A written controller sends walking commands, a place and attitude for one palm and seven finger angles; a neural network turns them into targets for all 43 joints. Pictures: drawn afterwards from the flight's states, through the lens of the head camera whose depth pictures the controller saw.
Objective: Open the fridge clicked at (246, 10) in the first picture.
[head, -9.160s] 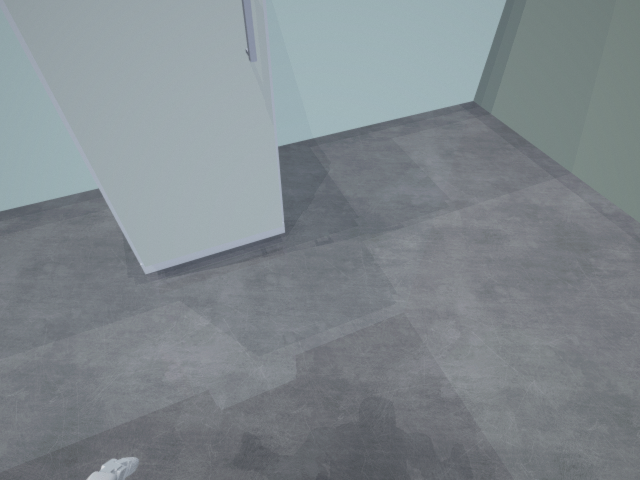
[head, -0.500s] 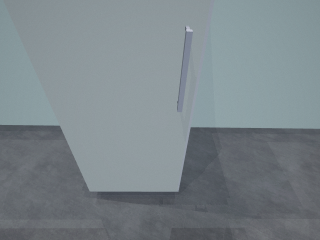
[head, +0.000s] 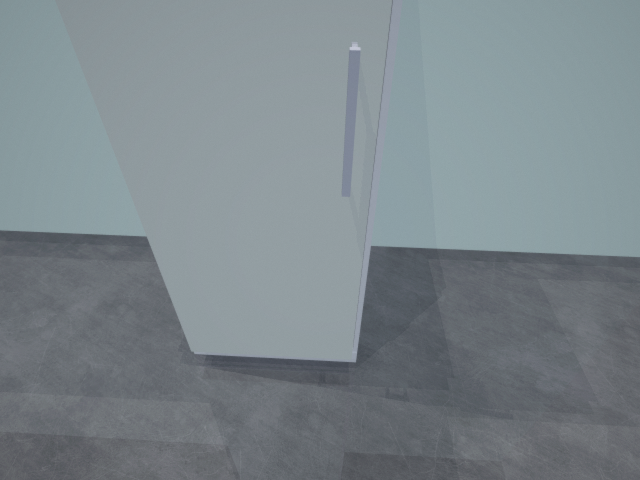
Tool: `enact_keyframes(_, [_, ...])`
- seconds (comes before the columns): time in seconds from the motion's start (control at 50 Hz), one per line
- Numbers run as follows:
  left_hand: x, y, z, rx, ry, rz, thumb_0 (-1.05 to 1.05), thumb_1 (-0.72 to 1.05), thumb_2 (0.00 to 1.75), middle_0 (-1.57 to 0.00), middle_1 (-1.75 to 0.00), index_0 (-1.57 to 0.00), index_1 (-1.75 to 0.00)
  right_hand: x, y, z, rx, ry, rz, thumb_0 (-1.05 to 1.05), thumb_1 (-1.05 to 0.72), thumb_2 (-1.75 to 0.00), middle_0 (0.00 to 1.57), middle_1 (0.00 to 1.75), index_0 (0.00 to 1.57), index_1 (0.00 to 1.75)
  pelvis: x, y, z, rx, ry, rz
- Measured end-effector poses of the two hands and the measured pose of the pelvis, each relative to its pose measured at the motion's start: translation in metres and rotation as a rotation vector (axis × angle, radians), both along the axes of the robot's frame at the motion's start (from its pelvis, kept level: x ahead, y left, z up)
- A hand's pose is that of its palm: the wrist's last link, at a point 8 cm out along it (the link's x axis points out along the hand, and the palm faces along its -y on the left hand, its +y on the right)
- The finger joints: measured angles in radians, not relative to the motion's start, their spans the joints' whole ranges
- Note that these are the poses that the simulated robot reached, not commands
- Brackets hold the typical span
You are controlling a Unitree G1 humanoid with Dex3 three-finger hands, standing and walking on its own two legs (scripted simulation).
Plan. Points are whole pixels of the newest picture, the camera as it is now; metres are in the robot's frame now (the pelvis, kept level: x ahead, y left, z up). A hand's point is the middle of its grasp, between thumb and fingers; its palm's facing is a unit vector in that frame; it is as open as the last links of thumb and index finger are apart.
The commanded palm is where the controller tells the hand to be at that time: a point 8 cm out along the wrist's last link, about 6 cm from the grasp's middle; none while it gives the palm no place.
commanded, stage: come to a stop and stand still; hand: right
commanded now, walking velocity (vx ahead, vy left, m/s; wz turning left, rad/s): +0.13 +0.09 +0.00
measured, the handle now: (349, 126) +0.68 +0.00 +0.16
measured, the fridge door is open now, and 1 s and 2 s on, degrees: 0 0 0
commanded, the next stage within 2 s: look again from close up in 1.12 s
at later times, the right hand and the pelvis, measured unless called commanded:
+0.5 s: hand out of the picture -0.02 -0.20 -0.18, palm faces +0.05 +0.99 -0.13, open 7.4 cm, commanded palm none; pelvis -0.02 -0.03 +0.00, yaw -1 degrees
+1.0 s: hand out of the picture +0.07 -0.17 -0.17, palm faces +0.06 +0.98 -0.21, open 7.2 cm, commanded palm none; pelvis +0.01 +0.01 +0.00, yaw -1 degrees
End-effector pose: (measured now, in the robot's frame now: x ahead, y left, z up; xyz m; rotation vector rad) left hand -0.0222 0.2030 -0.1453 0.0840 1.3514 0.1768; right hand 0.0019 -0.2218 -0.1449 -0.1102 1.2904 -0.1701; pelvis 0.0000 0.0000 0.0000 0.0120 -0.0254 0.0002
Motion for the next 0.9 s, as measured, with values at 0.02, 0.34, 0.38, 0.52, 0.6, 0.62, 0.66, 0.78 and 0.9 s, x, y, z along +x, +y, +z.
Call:
enact_keyframes(0.02, [-0.005, 0.003, 0.0, 0.002, 0.002, 0.011, 0.02, 0.92, 0.9, -0.21, -0.3, -0.2, -0.3, -0.006, 0.0, 0.0, -0.001, 0.011, 0.002, 0.0, -0.91, -0.89, 0.2, 0.29, 0.2, 0.29, -0.003, 0.001, 0.0, -0.007, 0.004, 0.008])
enact_keyframes(0.34, [-0.039, 0.014, 0.015, 0.123, 0.052, -0.006, 0.0, 0.91, 0.9, -0.2, -0.3, -0.2, -0.3, -0.08, -0.007, -0.025, 0.09, 0.148, -0.039, 0.01, -0.91, -0.89, 0.2, 0.29, 0.2, 0.3, -0.025, -0.025, -0.01, 0.032, 0.008, -0.021])
enact_keyframes(0.38, [-0.042, 0.005, 0.012, 0.123, 0.055, 0.001, 0.0, 0.91, 0.9, -0.2, -0.3, -0.2, -0.3, -0.072, -0.015, -0.026, 0.092, 0.149, -0.022, 0.01, -0.91, -0.89, 0.2, 0.29, 0.2, 0.3, -0.026, -0.031, -0.011, 0.016, 0.008, -0.012])
enact_keyframes(0.52, [-0.04, -0.03, 0.016, 0.046, 0.072, -0.006, 0.0, 0.91, 0.9, -0.2, -0.3, -0.2, -0.3, -0.018, -0.035, -0.006, 0.044, 0.046, 0.007, 0.01, -0.91, -0.89, 0.2, 0.29, 0.2, 0.29, -0.017, -0.034, 0.003, 0.001, 0.026, -0.016])
enact_keyframes(0.6, [-0.031, -0.039, 0.013, 0.0, 0.063, -0.005, 0.0, 0.91, 0.9, -0.2, -0.3, -0.2, -0.3, 0.011, -0.034, 0.002, 0.019, 0.006, 0.024, 0.01, -0.91, -0.89, 0.2, 0.29, 0.2, 0.29, -0.012, -0.028, 0.006, -0.003, 0.031, -0.01])
enact_keyframes(0.62, [-0.028, -0.039, 0.011, -0.01, 0.061, -0.003, 0.0, 0.91, 0.9, -0.2, -0.3, -0.2, -0.3, 0.017, -0.032, 0.004, 0.012, 0.0, 0.03, 0.01, -0.92, -0.89, 0.2, 0.29, 0.2, 0.29, -0.011, -0.026, 0.005, -0.004, 0.031, -0.008])
enact_keyframes(0.66, [-0.023, -0.038, 0.007, -0.029, 0.059, 0.001, 0.0, 0.91, 0.9, -0.21, -0.3, -0.2, -0.3, 0.03, -0.027, 0.006, -0.001, -0.014, 0.044, 0.01, -0.92, -0.89, 0.2, 0.29, 0.19, 0.29, -0.01, -0.02, 0.004, -0.007, 0.031, -0.006])
enact_keyframes(0.78, [-0.009, -0.012, -0.016, -0.064, 0.083, 0.004, 0.01, 0.91, 0.9, -0.21, -0.3, -0.2, -0.3, 0.058, -0.004, 0.004, -0.047, -0.077, 0.05, 0.0, -0.93, -0.89, 0.2, 0.29, 0.2, 0.29, -0.002, 0.003, -0.009, -0.031, 0.021, -0.001])
enact_keyframes(0.9, [0.006, 0.017, -0.012, -0.02, 0.087, -0.008, 0.01, 0.92, 0.9, -0.2, -0.3, -0.2, -0.3, 0.063, 0.007, 0.005, -0.044, -0.076, 0.033, 0.0, -0.95, -0.89, 0.2, 0.29, 0.2, 0.3, 0.009, 0.012, -0.007, -0.012, 0.019, -0.016])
